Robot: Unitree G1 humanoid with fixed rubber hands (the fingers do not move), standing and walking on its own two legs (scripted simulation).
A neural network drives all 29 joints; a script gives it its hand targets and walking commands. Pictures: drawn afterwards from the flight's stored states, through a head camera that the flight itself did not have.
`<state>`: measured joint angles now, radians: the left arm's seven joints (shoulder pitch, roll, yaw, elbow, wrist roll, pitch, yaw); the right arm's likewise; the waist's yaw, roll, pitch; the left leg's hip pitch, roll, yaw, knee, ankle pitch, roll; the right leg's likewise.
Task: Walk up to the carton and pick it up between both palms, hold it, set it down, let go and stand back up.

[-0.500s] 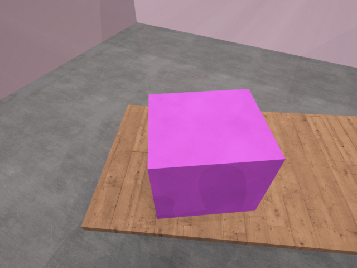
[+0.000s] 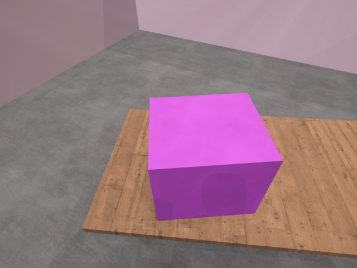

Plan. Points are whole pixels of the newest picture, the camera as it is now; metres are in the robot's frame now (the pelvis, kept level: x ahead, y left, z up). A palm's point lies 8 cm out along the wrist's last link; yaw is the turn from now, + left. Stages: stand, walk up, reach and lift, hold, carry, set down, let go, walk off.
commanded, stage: stand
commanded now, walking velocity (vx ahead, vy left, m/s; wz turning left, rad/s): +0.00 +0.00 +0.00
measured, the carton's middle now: (202, 156) +0.44 -0.05 -0.02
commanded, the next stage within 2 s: none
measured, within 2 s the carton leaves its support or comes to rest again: neither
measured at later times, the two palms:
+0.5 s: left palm out of the picture +0.07 +0.29 -0.11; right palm out of the picture +0.06 -0.29 -0.13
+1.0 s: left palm out of the picture +0.07 +0.29 -0.11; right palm out of the picture +0.05 -0.30 -0.13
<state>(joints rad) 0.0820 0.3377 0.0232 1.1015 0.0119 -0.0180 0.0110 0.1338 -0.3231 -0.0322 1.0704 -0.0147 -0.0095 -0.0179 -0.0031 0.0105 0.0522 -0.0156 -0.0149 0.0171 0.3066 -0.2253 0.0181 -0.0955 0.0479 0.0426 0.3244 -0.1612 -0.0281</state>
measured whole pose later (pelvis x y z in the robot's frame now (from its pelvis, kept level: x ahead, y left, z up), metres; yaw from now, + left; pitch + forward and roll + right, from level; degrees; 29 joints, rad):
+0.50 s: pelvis -0.01 +0.00 +0.00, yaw +0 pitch -4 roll +0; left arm 0.08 0.32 0.02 1.11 0.01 -0.02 0.00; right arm 0.13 -0.32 -0.03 1.08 -0.01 -0.02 -0.01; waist 0.01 0.02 0.08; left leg -0.03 -0.02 0.03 0.29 -0.20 0.02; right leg -0.12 0.05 0.05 0.33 -0.14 -0.03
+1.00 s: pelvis -0.02 +0.00 +0.00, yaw -1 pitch -3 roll +0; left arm 0.08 0.34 0.02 1.13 0.01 -0.02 0.00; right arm 0.12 -0.34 -0.03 1.09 -0.01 -0.02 -0.01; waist -0.01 0.02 0.09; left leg -0.06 -0.01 0.03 0.31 -0.20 0.01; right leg -0.14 0.06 0.05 0.31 -0.12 -0.03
